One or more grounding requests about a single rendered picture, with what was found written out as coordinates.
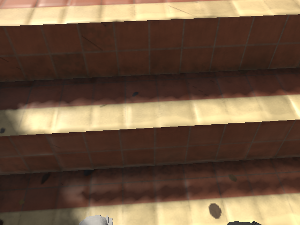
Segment left robot thigh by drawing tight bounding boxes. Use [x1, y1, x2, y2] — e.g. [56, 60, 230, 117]
[80, 215, 113, 225]

